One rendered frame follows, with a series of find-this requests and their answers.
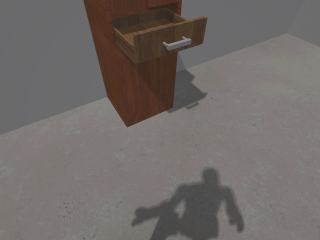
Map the cabinet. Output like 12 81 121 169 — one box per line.
83 0 182 127

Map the handle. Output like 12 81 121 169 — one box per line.
162 36 192 51

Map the drawer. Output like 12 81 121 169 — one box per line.
111 8 208 64

